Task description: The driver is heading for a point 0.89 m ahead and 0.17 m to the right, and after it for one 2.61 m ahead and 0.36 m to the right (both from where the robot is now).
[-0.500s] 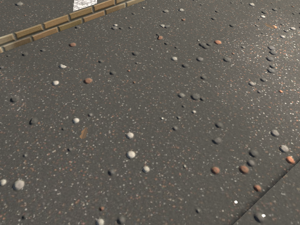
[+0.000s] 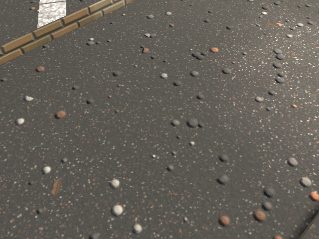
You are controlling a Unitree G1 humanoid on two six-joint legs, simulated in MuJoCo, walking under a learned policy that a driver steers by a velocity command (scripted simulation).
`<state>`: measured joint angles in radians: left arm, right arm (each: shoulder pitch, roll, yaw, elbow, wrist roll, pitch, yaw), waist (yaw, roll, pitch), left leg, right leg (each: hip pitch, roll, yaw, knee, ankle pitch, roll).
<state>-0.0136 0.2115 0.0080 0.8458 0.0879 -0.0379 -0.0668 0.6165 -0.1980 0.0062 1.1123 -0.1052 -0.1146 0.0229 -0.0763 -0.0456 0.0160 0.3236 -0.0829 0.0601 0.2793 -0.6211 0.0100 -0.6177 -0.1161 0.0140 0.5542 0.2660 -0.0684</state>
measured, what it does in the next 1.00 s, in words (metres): goes down, turning right: right foot 0.13 m lower, then left foot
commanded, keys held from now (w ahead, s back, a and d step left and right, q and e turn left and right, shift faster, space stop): w+e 0.36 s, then w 0.64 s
